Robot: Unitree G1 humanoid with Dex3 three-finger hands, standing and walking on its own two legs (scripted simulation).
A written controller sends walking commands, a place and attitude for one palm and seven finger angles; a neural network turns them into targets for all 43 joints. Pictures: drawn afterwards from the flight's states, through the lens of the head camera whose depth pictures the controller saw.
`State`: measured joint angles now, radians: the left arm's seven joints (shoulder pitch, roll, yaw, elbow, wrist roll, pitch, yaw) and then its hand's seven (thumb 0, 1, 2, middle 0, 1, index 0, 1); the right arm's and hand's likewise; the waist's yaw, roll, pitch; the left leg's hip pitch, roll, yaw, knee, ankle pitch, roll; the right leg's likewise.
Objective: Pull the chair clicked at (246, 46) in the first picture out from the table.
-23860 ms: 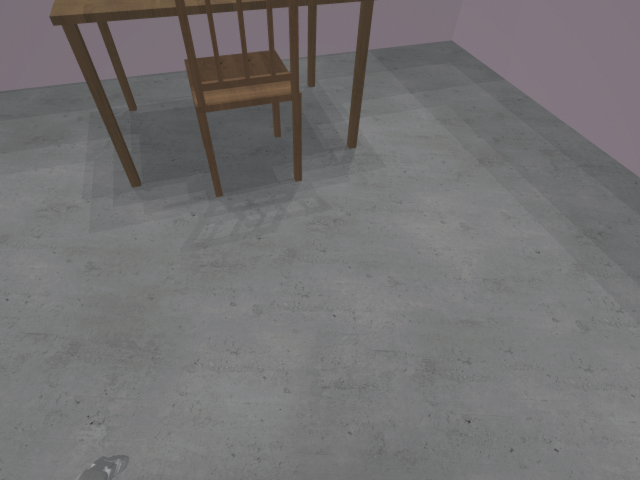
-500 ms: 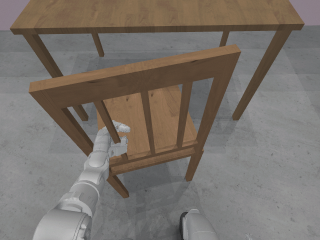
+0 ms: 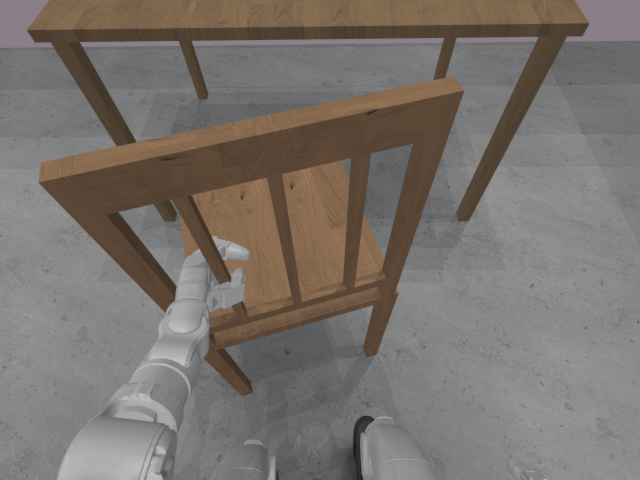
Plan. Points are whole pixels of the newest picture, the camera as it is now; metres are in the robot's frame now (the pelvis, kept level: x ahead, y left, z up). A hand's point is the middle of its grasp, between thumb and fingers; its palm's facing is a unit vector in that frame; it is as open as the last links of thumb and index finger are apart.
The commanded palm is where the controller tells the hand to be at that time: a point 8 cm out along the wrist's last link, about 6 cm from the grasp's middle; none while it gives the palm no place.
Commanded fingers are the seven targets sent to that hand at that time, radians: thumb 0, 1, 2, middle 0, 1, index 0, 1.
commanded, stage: step backward, pulling the chair out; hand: left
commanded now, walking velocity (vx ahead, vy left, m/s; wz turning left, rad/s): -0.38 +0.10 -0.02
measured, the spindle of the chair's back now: (287, 250) +0.41 +0.05 -0.02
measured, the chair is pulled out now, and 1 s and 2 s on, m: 0.39 0.57 0.57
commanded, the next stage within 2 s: stop walking, hand still on the chair in 0.60 s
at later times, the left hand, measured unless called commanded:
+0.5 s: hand (224, 327) +0.30 +0.14 -0.05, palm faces +0.06 -0.98 -0.20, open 5.1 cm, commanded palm +0.30 +0.19 -0.04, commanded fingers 0.00 0.90 0.90 -0.50 -1.45 -0.50 -1.45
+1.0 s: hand (214, 419) +0.19 +0.13 -0.05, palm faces +0.03 -0.98 -0.18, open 5.1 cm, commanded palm +0.18 +0.18 -0.02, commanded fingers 0.00 0.90 0.90 -0.50 -1.45 -0.50 -1.45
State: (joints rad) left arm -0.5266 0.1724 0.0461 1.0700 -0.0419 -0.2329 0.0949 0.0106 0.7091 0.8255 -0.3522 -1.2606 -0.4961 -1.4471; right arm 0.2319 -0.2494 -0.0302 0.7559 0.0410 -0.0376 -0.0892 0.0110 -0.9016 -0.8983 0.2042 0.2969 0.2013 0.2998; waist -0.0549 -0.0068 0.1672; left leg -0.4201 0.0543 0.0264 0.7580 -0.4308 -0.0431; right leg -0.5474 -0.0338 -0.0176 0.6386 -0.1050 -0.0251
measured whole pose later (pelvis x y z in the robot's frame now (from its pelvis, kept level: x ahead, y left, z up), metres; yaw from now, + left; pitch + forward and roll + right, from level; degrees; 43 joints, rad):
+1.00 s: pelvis -0.12 +0.00 +0.01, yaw -4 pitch -2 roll +1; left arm -0.22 0.15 0.06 0.83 -0.04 -0.14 0.10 0.03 0.71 0.81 -0.31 -1.25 -0.50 -1.45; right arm 0.26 -0.21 0.03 0.72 0.02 -0.03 -0.10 0.01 -0.90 -0.90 0.21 0.30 0.20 0.30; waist -0.03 0.01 0.10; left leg -0.31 0.03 0.00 0.65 -0.36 0.00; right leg -0.39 -0.03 0.00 0.60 -0.18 0.00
